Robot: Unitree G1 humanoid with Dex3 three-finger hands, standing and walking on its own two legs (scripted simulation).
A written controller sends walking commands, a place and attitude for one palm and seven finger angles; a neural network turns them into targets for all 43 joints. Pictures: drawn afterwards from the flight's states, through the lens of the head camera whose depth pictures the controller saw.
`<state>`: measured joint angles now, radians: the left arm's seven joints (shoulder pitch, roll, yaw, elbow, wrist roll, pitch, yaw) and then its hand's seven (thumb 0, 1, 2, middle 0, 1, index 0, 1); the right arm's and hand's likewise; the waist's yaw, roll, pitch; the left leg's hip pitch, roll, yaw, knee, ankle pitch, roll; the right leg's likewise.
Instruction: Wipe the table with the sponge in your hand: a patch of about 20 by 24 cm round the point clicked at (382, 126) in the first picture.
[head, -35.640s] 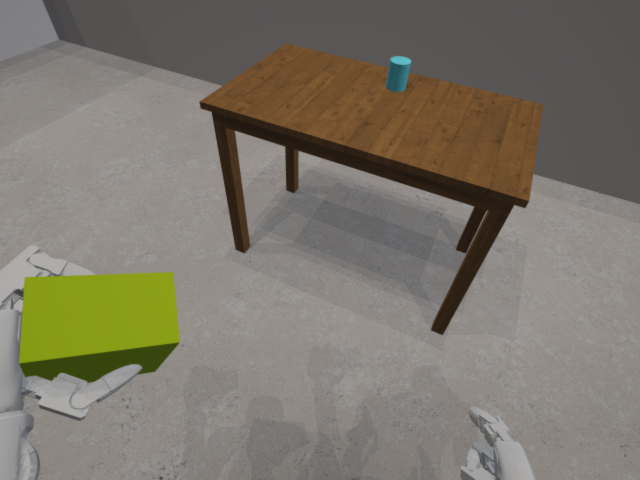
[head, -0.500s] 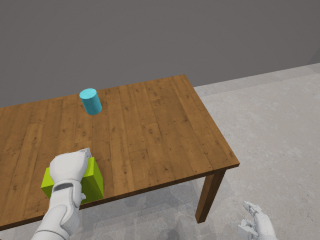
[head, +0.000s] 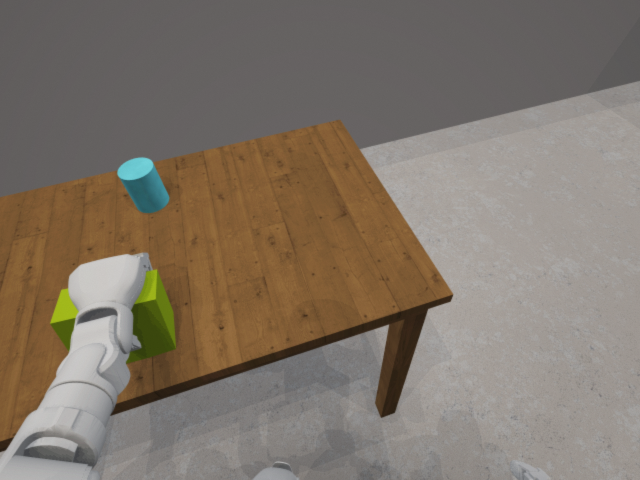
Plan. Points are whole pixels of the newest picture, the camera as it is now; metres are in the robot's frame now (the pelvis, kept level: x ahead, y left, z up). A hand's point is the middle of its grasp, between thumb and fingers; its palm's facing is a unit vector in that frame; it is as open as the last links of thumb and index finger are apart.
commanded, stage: wipe forward along the first lane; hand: left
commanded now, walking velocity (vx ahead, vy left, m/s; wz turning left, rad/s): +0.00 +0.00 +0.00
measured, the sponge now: (125, 329) +0.31 +0.33 -0.03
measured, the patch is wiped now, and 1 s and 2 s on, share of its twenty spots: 0.20 0.35 0.60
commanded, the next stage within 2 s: slide across to the middle lane in 0.98 s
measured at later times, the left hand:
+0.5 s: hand (122, 277) +0.37 +0.34 +0.01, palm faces -0.14 +0.03 -0.99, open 10.6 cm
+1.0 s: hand (118, 250) +0.42 +0.37 +0.01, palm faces -0.17 +0.04 -0.98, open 10.5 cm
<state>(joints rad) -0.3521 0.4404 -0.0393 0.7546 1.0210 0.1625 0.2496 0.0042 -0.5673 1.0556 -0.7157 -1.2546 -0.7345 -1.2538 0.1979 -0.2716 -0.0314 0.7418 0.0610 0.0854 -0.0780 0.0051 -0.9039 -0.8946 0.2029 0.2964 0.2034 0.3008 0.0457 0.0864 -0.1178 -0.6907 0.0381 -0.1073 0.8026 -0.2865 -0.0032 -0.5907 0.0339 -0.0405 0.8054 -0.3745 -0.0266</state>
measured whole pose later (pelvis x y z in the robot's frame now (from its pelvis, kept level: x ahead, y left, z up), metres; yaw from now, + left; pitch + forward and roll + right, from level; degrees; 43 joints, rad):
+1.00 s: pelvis +0.00 +0.01 -0.02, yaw -3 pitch +18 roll -4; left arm -0.71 0.67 0.05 1.09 1.07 0.08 0.21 0.02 -0.59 1.08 -0.73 -1.25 -0.75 -1.26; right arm 0.28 -0.27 -0.01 0.72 0.06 0.07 -0.04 0.00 -0.90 -0.89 0.20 0.30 0.20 0.30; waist -0.04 0.07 -0.15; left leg -0.95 0.04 -0.15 0.96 -0.33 -0.01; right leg -0.84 0.08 -0.03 0.90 -0.38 -0.01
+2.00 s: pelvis +0.03 +0.06 +0.00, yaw -3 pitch +16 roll -4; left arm -0.79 0.37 -0.15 1.12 1.02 0.36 0.35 0.01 -0.57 1.07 -0.69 -1.29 -0.71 -1.30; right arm 0.23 -0.22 -0.03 0.76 0.04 0.14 0.02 0.00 -0.90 -0.89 0.20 0.30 0.20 0.30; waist -0.04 0.05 -0.16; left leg -0.79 -0.01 -0.09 0.83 -0.32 0.02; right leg -0.65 0.02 0.02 0.72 -0.35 0.03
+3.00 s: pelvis +0.06 +0.04 +0.01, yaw -2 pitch +9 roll -2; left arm -0.30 0.25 -0.27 0.57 1.02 0.50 0.33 0.00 -0.49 1.04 -0.61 -1.34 -0.63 -1.35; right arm 0.10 -0.23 0.00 0.66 0.07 0.20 0.03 0.00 -0.91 -0.89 0.20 0.30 0.20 0.30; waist 0.05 0.06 -0.16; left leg -0.56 -0.01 -0.10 0.77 -0.35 -0.01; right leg -0.44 0.01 0.01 0.69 -0.40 0.01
